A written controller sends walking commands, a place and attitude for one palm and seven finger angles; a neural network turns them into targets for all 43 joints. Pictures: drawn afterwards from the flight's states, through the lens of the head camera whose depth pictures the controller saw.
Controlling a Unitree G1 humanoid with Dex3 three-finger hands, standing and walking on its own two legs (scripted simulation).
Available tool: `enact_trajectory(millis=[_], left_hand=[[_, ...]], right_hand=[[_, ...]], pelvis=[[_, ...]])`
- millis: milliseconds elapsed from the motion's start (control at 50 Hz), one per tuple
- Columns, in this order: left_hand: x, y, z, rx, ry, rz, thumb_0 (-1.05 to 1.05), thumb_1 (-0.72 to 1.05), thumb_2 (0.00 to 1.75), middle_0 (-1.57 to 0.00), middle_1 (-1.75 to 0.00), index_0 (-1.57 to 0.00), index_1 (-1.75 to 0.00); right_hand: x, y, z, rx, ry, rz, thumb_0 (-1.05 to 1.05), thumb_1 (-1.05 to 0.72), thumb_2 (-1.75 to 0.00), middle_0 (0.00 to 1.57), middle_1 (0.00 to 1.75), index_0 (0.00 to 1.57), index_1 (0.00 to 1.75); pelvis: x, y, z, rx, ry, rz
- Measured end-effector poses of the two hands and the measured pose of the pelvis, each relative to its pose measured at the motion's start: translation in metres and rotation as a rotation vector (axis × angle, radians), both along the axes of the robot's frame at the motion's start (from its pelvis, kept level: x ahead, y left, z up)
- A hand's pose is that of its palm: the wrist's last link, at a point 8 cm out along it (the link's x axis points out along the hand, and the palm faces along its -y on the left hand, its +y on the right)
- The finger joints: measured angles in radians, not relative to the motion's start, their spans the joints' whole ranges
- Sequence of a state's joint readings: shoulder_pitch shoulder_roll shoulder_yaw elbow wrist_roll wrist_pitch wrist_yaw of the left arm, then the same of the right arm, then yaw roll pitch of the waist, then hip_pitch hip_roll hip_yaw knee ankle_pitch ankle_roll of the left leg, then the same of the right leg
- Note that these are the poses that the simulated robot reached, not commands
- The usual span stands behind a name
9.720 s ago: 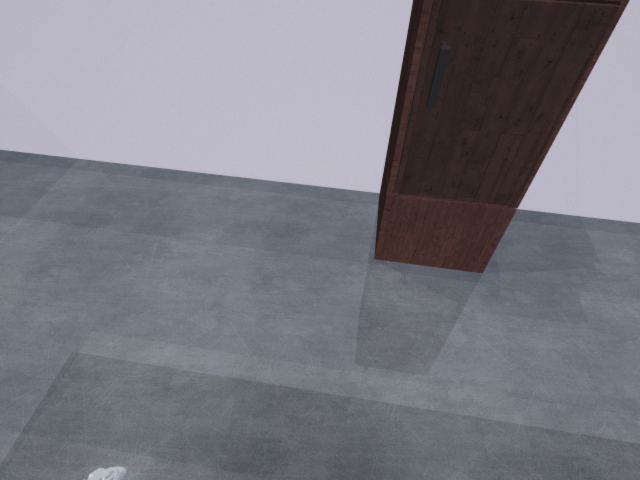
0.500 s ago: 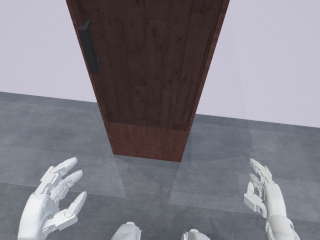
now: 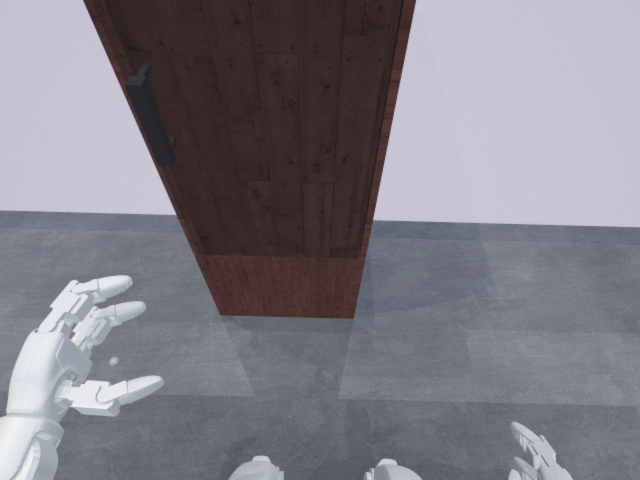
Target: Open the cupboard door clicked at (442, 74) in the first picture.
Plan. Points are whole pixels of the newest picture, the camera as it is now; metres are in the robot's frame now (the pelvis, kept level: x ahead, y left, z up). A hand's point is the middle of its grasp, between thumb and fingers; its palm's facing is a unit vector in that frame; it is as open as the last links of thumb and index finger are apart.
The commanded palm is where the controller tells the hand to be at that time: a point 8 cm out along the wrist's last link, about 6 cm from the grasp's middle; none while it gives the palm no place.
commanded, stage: raise the hand with hooked fingers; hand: left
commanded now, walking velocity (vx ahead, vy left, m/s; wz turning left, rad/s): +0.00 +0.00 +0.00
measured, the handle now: (156, 116) +0.61 +0.28 +0.10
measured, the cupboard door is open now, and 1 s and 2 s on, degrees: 0 0 0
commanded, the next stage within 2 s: move the hooked fingers beside the handle in 1.12 s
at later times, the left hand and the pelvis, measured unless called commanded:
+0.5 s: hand (60, 296) +0.29 +0.29 +0.10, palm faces +0.05 -1.00 -0.05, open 13.9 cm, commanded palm +0.26 +0.34 +0.11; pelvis +0.02 +0.02 +0.02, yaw +1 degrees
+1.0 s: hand (70, 279) +0.30 +0.28 +0.11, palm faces +0.04 -1.00 -0.03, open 14.0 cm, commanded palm +0.27 +0.33 +0.12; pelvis +0.01 +0.01 +0.03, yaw +0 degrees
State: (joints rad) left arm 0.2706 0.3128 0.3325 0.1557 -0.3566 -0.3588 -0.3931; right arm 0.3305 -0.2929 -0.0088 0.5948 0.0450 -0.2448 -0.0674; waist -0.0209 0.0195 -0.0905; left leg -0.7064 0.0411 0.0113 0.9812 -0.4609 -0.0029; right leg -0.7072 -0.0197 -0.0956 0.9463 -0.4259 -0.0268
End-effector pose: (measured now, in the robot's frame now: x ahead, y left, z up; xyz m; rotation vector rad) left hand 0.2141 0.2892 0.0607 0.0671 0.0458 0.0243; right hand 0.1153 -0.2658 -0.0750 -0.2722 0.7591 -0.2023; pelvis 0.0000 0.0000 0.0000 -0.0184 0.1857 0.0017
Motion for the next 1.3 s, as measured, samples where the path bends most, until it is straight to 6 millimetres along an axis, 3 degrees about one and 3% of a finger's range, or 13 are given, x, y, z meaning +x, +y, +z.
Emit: enact_trajectory(millis=[100,280,400,540,740,960,1300], left_hand=[[0.008,0.009,0.005,-0.008,-0.018,-0.003,0.00,-0.16,0.45,-0.28,-0.98,-0.27,-0.98],[0.028,0.031,0.022,-0.013,-0.033,0.014,0.00,-0.37,0.36,-0.29,-1.12,-0.29,-1.11],[0.040,0.046,0.033,-0.017,-0.027,0.022,-0.01,-0.45,0.32,-0.30,-1.17,-0.29,-1.17],[0.055,0.059,0.048,-0.022,-0.042,0.024,-0.01,-0.49,0.30,-0.30,-1.20,-0.30,-1.19],[0.073,0.064,0.063,-0.035,-0.052,0.007,-0.01,-0.50,0.30,-0.30,-1.20,-0.29,-1.20],[0.066,0.048,0.054,-0.037,-0.044,0.017,-0.01,-0.50,0.30,-0.30,-1.20,-0.30,-1.20],[0.061,0.041,0.054,-0.044,-0.036,0.027,-0.01,-0.50,0.30,-0.30,-1.20,-0.30,-1.20]], right_hand=[[0.018,0.006,0.016,-0.022,-0.054,0.018,0.02,-0.90,-0.90,0.20,0.30,0.20,0.30],[0.059,0.046,0.032,0.028,-0.141,0.105,0.02,-0.90,-0.90,0.20,0.30,0.20,0.30],[0.071,0.065,0.034,0.058,-0.142,0.143,0.01,-0.90,-0.90,0.20,0.30,0.20,0.30],[0.066,0.065,0.032,0.053,-0.099,0.136,0.01,-0.90,-0.90,0.21,0.30,0.20,0.30],[0.041,0.042,0.033,0.020,-0.041,0.076,0.02,-0.90,-0.90,0.21,0.30,0.20,0.30],[0.027,0.027,0.032,0.015,-0.025,0.047,0.02,-0.90,-0.90,0.20,0.30,0.20,0.30],[0.038,0.024,0.030,0.035,-0.061,0.071,0.02,-0.90,-0.90,0.20,0.30,0.20,0.30]], pelvis=[[0.003,0.007,0.005,-0.004,-0.017,0.001],[0.010,0.017,0.013,-0.014,-0.042,0.008],[0.014,0.021,0.018,-0.018,-0.052,0.012],[0.017,0.023,0.022,-0.017,-0.060,0.012],[0.016,0.021,0.028,-0.011,-0.070,0.002],[0.011,0.012,0.028,-0.003,-0.077,-0.006],[0.006,0.001,0.027,0.002,-0.083,0.000]])
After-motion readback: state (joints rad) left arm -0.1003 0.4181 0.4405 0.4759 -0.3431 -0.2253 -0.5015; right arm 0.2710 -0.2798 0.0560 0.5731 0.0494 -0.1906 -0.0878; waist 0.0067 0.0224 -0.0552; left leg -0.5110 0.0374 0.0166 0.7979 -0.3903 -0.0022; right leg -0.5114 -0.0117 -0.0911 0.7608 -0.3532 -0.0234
